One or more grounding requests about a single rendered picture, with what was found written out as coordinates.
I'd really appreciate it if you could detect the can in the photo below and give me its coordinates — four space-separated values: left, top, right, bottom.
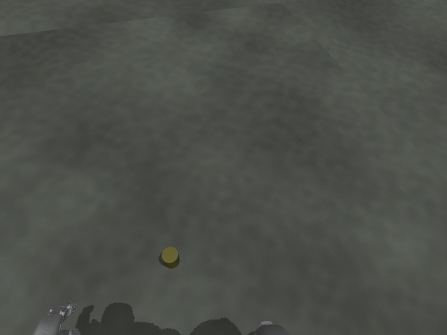
162 247 179 269

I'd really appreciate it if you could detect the left robot hand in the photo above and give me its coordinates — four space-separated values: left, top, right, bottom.
32 301 81 335

